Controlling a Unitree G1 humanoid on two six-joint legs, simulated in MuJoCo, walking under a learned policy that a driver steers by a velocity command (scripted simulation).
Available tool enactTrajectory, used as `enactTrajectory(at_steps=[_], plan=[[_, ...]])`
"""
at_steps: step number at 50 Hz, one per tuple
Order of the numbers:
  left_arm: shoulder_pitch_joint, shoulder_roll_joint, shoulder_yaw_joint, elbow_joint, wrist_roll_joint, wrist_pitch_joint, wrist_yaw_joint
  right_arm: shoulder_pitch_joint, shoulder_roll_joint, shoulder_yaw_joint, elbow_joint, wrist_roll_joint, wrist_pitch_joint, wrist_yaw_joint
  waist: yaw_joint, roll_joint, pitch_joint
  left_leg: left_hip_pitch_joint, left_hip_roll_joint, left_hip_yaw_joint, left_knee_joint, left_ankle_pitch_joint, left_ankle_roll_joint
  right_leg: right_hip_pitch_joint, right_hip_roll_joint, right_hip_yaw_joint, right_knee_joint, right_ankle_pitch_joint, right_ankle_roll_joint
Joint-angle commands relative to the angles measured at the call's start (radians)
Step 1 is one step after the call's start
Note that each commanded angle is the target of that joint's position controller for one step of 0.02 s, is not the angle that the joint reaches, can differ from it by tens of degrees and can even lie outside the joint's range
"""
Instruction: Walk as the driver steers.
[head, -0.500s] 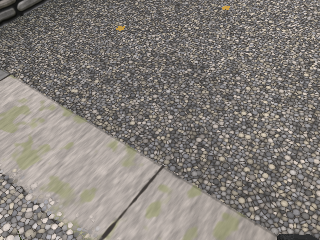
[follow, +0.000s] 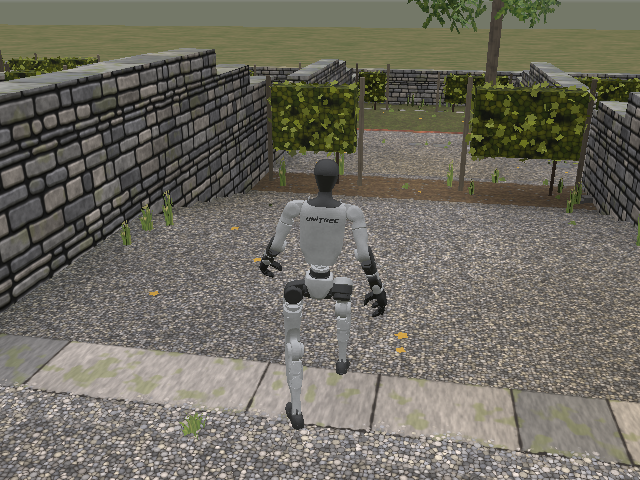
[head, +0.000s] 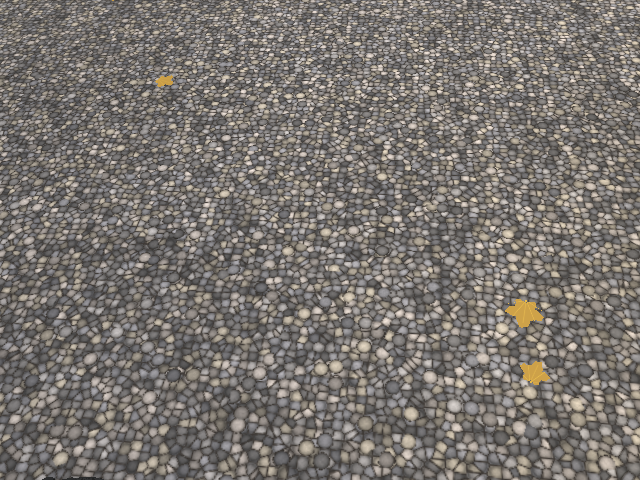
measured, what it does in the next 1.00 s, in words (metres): goes down, turning right: right foot, then left foot 0.18 m lower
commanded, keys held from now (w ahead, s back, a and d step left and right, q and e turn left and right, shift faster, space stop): w+e+shift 0.52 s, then w+shift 0.16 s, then w+q+shift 0.32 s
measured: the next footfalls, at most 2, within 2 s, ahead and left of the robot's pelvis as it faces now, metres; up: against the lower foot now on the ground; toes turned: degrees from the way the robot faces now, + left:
right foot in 0.06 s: +0.21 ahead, -0.08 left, +0.00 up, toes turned -6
left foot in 0.52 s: +0.64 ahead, +0.08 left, -0.18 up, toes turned -37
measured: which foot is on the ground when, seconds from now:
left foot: down 0.00-0.08, up 0.10-0.50, down 0.52-0.96, up 0.98-1.00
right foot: up 0.00-0.04, down 0.06-0.52, up 0.54-0.92, down 0.94-1.00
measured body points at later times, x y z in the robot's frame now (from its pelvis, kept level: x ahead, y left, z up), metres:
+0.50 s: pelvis +0.44 +0.00 -0.10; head +0.43 -0.01 +0.35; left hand +0.59 +0.25 -0.21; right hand +0.57 -0.32 -0.13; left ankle +0.63 +0.07 -0.84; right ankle +0.18 -0.07 -0.70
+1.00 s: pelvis +0.80 -0.17 -0.18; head +0.83 -0.19 +0.27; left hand +1.14 -0.17 -0.20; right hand +0.59 -0.30 -0.31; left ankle +0.65 +0.07 -0.82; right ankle +0.82 -0.32 -0.89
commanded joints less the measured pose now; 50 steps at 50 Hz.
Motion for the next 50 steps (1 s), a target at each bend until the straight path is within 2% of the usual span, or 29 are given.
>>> enactTrajectory(at_steps=[1,3,4,5,6,7,8,10,13,15,17,19,22,25,26,27,28,29,30,32,34,38,42,44,46,47,48,49,50], plan=[[0.386,0.094,0.051,0.074,-0.005,-0.008,-0.019,-0.348,-0.186,-0.025,-0.181,0.000,-0.045,-0.013,0.290,0.055,-0.087,-0.458,0.199,0.027,0.078,0.988,0.128,0.681,0.114,-0.132,0.169,0.161,-0.029],[0.739,0.232,0.119,0.160,-0.012,0.022,0.016,-0.475,-0.231,-0.037,-0.210,0.059,-0.044,-0.006,0.505,0.112,-0.179,-0.654,0.209,-0.031,0.649,1.355,0.096,1.147,0.191,-0.155,0.189,-0.100,-0.106],[0.827,0.237,0.131,0.175,-0.001,0.043,0.028,-0.585,-0.189,-0.029,-0.211,0.091,-0.061,0.008,0.608,-0.102,-0.096,-0.847,0.049,-0.043,1.272,0.696,0.034,1.243,0.136,-0.067,-0.032,-0.052,-0.204],[0.642,0.146,0.060,0.170,0.007,0.025,0.005,-0.436,0.002,0.023,-0.251,0.075,-0.093,0.042,0.365,-0.468,0.110,-1.036,-0.073,-0.168,1.573,-0.190,0.052,0.980,0.169,0.137,-0.299,-0.022,-0.250],[0.367,0.061,0.000,0.042,0.003,-0.005,-0.013,-0.191,0.032,0.045,-0.279,0.051,-0.102,0.043,0.090,-0.473,0.024,-1.019,-0.033,-0.334,1.500,-0.263,0.123,0.829,0.076,0.457,-0.346,0.077,-0.313],[0.309,0.052,0.001,-0.021,-0.001,-0.026,-0.031,-0.227,-0.031,0.032,-0.314,0.050,-0.090,0.032,0.053,-0.188,-0.015,-0.970,-0.043,-0.374,1.421,-0.173,0.135,0.686,0.011,0.624,-0.497,-0.043,-0.360],[0.244,0.143,0.030,-0.034,0.019,-0.052,-0.041,-0.319,-0.034,0.030,-0.357,0.062,-0.073,0.019,0.017,-0.047,0.025,-0.976,-0.038,-0.359,1.282,-0.096,0.129,0.506,-0.054,0.816,-0.612,-0.328,-0.354],[0.082,0.152,0.033,-0.093,0.005,-0.078,-0.029,-0.289,-0.050,0.026,-0.336,0.042,-0.028,0.002,-0.047,0.167,0.057,-0.889,0.030,-0.413,1.104,-0.018,0.083,0.226,-0.059,0.812,-0.466,-0.411,-0.329],[0.101,0.145,0.037,-0.085,0.031,-0.051,0.052,-0.290,-0.030,0.029,-0.350,-0.007,-0.015,0.013,0.005,0.067,-0.083,-0.625,0.024,-0.367,0.880,0.320,0.041,0.146,0.031,0.606,-0.395,-0.166,-0.288],[0.265,0.080,0.015,-0.006,-0.012,-0.059,0.093,-0.477,-0.081,0.018,-0.378,-0.003,-0.039,0.037,0.126,0.048,-0.054,-0.959,0.045,-0.466,0.617,0.579,0.076,0.470,0.084,0.582,-0.242,-0.361,-0.255],[0.319,0.032,0.002,0.044,-0.034,-0.022,0.113,-0.586,0.035,0.058,-0.416,-0.034,-0.047,0.070,0.181,0.057,-0.046,-0.668,-0.036,-0.384,0.299,0.848,0.078,0.319,0.195,0.459,-0.269,-0.608,-0.194],[0.275,0.060,0.010,0.053,-0.019,-0.006,0.117,-0.544,0.010,0.038,-0.410,0.008,-0.038,0.086,0.159,-0.077,-0.070,-0.446,-0.056,-0.387,0.233,0.872,0.067,0.288,0.207,0.440,-0.253,-0.626,-0.147],[0.254,0.004,0.009,0.053,-0.027,0.005,0.123,-0.416,-0.049,-0.008,-0.344,0.069,-0.022,0.063,0.101,-0.103,-0.028,-0.376,0.056,-0.455,0.025,0.847,0.022,0.476,0.212,0.452,-0.073,-0.664,-0.086],[0.219,-0.032,0.004,0.036,-0.011,0.020,0.090,0.013,-0.083,-0.049,-0.163,0.072,-0.036,0.062,-0.058,-0.017,-0.109,0.046,0.194,-0.458,-0.076,0.899,-0.017,0.383,0.259,0.304,0.498,-0.695,-0.016],[0.187,-0.123,-0.022,0.024,0.001,-0.001,0.068,0.166,-0.070,-0.035,-0.128,0.037,-0.035,0.074,-0.126,0.030,-0.165,0.271,0.218,-0.477,0.167,0.746,-0.030,0.131,0.289,0.344,0.764,-0.851,-0.019],[0.327,-0.204,-0.045,-0.004,0.000,-0.025,0.046,0.141,-0.086,-0.028,-0.107,0.002,-0.031,0.073,-0.026,0.388,-0.142,0.373,0.172,-0.408,0.408,0.947,-0.124,-0.161,0.253,0.336,0.955,-0.829,-0.042],[0.421,-0.173,-0.045,-0.004,-0.036,-0.047,0.049,0.107,-0.105,-0.038,-0.107,-0.006,-0.012,0.068,0.023,0.602,-0.155,0.320,0.227,-0.582,0.322,0.913,-0.090,-0.279,0.209,0.275,1.068,-0.761,-0.025],[0.416,-0.126,-0.042,-0.040,-0.090,-0.064,0.065,0.119,-0.223,-0.081,-0.054,0.016,-0.007,0.062,0.064,0.577,-0.224,0.304,0.426,-1.029,0.059,0.071,0.162,-0.422,0.169,0.205,1.091,-0.617,0.003],[0.284,-0.068,-0.033,-0.034,-0.094,-0.056,0.083,0.069,-0.097,-0.044,-0.066,-0.003,-0.011,0.053,0.037,0.198,-0.144,0.126,0.437,-1.145,-0.134,-0.356,0.221,-0.374,0.101,0.171,1.066,-0.475,-0.010],[0.075,-0.002,-0.010,-0.047,-0.049,-0.047,0.081,-0.074,0.037,0.012,-0.052,0.009,-0.061,0.038,0.059,-0.014,0.083,-0.213,0.379,-0.949,-0.088,-0.100,0.175,-0.267,0.052,0.310,0.739,-0.268,-0.049],[0.072,-0.058,-0.014,-0.067,0.001,-0.042,0.062,-0.124,0.028,0.025,-0.010,0.015,-0.048,0.018,0.134,0.104,0.126,-0.449,0.212,-0.606,-0.102,0.116,0.129,-0.077,0.041,0.291,0.404,-0.217,-0.008],[-0.132,-0.103,-0.049,-0.153,0.034,-0.057,0.035,0.022,-0.015,0.036,0.036,0.036,-0.020,-0.001,0.069,0.081,0.087,-0.382,0.199,-0.550,-0.170,0.465,0.231,-0.022,0.036,0.082,0.044,-0.063,0.039],[-0.351,-0.121,-0.058,-0.217,0.004,-0.092,-0.013,0.193,-0.018,0.052,0.078,0.058,0.009,-0.017,-0.027,0.062,0.125,-0.203,0.209,-0.511,-0.203,0.597,0.239,0.079,0.115,0.007,-0.308,-0.055,0.044],[-0.335,-0.090,-0.039,-0.215,0.000,-0.111,-0.027,0.194,-0.023,0.058,0.084,0.052,0.021,-0.023,0.016,0.117,0.068,-0.171,0.198,-0.465,-0.128,0.907,0.225,0.285,0.181,-0.015,-0.412,-0.070,0.023],[-0.097,0.008,0.009,-0.168,-0.008,-0.112,-0.008,0.153,-0.079,0.050,0.082,0.036,0.020,-0.016,0.175,0.203,-0.117,-0.195,0.188,-0.439,0.150,1.247,0.193,0.666,0.215,-0.006,-0.414,-0.119,-0.024],[0.167,0.056,0.032,-0.108,-0.014,-0.102,0.013,0.061,-0.110,0.042,0.051,0.023,0.016,-0.007,0.325,0.224,-0.233,-0.413,0.150,-0.435,0.414,1.136,0.160,1.021,0.119,0.082,-0.385,-0.139,-0.057],[0.400,0.155,0.052,-0.048,0.000,-0.087,0.036,0.059,-0.019,0.060,0.001,-0.017,0.002,-0.003,0.352,0.021,-0.449,-0.626,0.036,-0.412,0.764,0.482,0.144,1.371,-0.119,0.351,-0.346,-0.293,-0.084],[0.377,0.132,0.039,-0.028,0.021,-0.100,0.021,0.191,0.072,0.081,-0.010,0.063,-0.018,0.005,0.245,-0.289,-0.606,-0.851,-0.013,-0.471,1.029,-0.050,0.135,1.494,-0.322,0.815,-0.524,-0.571,-0.220],[0.324,0.034,0.024,-0.020,0.024,-0.092,0.028,0.078,-0.012,0.051,-0.024,0.097,-0.018,-0.007,0.264,-0.205,-0.385,-0.967,0.046,-0.435,1.067,-0.002,0.134,1.333,-0.264,0.757,-0.624,-0.658,-0.182]])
